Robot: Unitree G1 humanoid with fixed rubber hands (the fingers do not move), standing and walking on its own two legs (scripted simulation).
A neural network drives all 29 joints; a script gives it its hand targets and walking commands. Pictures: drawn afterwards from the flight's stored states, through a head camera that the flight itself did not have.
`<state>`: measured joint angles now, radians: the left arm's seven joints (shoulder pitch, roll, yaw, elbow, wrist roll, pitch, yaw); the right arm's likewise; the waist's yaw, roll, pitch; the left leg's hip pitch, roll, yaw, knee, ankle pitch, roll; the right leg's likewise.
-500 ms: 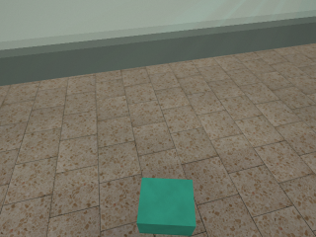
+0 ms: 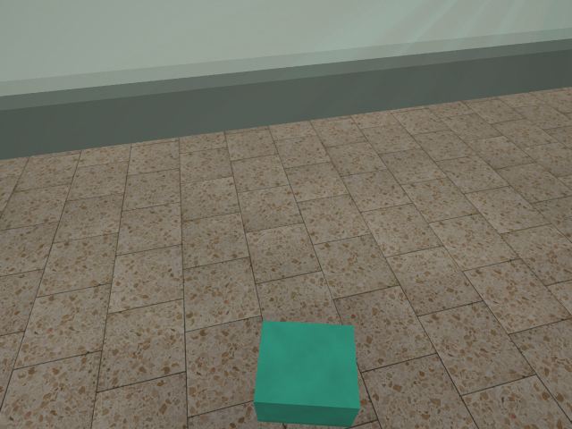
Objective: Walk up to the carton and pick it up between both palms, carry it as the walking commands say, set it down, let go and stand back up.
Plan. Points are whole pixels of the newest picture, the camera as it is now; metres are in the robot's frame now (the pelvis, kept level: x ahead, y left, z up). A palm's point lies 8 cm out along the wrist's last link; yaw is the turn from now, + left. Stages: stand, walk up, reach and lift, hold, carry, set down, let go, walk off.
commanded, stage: walk up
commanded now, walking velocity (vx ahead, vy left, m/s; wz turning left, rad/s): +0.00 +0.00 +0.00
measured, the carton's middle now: (306, 373) +0.46 -0.03 -0.68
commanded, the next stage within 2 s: stand in 0.12 s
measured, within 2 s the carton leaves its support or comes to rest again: neither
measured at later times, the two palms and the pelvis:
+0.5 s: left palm out of the picture +0.14 +0.24 -0.14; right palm out of the picture +0.13 -0.24 -0.14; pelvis -0.03 +0.00 -0.03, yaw +0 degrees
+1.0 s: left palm (159, 422) +0.19 +0.24 -0.17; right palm out of the picture +0.19 -0.23 -0.16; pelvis -0.01 -0.01 -0.06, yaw +0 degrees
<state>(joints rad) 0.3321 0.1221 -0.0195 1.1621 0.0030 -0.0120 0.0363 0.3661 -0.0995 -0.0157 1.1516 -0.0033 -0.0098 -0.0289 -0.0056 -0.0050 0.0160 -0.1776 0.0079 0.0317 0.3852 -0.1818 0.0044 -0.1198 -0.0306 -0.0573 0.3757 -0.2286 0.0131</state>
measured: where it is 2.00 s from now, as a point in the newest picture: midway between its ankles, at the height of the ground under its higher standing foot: outside the picture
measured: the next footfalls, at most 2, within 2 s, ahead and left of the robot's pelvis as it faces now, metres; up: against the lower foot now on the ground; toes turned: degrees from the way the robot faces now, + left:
none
